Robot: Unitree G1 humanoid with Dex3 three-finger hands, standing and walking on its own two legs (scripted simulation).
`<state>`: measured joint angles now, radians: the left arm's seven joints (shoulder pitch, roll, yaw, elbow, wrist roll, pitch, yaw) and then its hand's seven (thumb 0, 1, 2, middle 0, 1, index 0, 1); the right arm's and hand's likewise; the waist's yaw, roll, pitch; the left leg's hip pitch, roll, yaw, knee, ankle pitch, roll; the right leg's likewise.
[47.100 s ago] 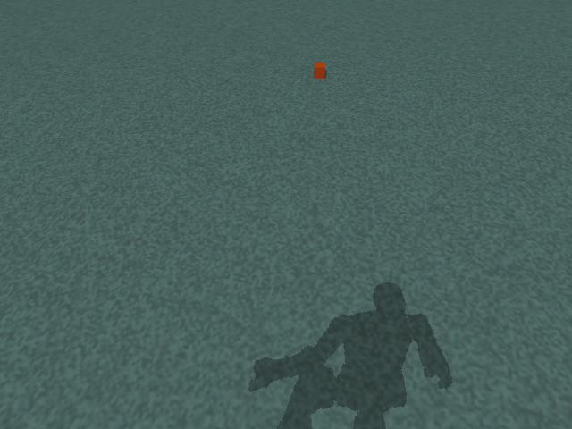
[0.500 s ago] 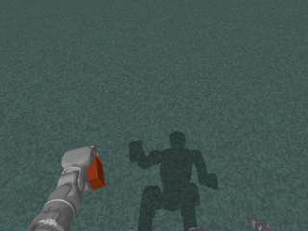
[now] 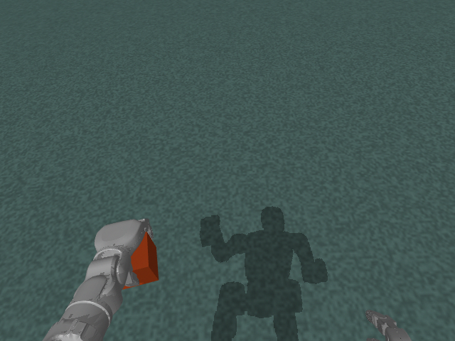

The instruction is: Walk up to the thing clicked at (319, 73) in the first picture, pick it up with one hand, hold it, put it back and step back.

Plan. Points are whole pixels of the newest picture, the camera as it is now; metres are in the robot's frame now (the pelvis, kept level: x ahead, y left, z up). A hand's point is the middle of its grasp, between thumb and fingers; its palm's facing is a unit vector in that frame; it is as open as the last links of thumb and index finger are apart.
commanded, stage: hold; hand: left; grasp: from above
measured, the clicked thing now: (134, 260) +0.31 +0.22 -0.09
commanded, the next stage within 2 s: crouch in 1.30 s
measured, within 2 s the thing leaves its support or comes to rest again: neither
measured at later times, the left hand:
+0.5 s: hand (126, 267) +0.27 +0.22 -0.05, palm faces -0.43 -0.08 -0.90, open 10.9 cm
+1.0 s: hand (122, 270) +0.27 +0.22 -0.04, palm faces -0.45 -0.08 -0.89, open 10.9 cm
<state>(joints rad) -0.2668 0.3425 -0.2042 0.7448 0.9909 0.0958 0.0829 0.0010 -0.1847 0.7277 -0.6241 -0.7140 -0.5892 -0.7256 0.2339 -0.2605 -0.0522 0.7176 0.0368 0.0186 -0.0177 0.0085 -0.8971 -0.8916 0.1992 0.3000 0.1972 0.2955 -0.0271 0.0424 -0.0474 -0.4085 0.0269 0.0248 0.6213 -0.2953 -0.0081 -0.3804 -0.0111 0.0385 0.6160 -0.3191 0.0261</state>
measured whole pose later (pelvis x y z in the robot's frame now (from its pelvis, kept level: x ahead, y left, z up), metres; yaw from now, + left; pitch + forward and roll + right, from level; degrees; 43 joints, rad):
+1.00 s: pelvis -0.02 +0.00 +0.01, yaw +0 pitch +1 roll +0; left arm -0.21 0.37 -0.21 0.62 1.00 0.06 -0.02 0.00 -0.18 0.72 -0.63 -0.71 -0.59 -0.72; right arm 0.19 -0.26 -0.03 0.68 0.05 0.05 -0.03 0.01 -0.91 -0.90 0.20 0.30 0.20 0.30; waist 0.00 0.05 0.00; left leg -0.29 0.02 0.03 0.50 -0.22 -0.01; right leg -0.28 -0.02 0.04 0.51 -0.25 0.02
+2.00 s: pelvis -0.03 +0.00 -0.07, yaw +1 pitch +19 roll -1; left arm -0.49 0.36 -0.12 1.13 1.16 -0.03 0.36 0.00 -0.15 0.69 -0.61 -0.71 -0.57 -0.72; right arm 0.25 -0.28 -0.08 0.73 -0.02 0.01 0.00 0.01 -0.89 -0.89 0.20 0.30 0.20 0.30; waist -0.08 0.01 -0.12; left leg -1.00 0.03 -0.01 1.11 -0.44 -0.01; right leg -0.95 0.00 0.02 1.10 -0.47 0.03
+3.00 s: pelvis -0.08 +0.00 -0.37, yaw -5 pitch +37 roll -6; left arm -0.93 0.66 0.10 1.40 1.23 -0.12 0.39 0.00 -0.14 0.68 -0.60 -0.72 -0.57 -0.72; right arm 0.17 -0.25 0.00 0.77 -0.13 -0.08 0.12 0.00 -0.91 -0.89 0.20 0.30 0.20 0.30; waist -0.22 0.00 -0.10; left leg -2.19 0.03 -0.12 2.19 -0.66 -0.02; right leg -2.10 0.04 -0.04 2.15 -0.71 0.04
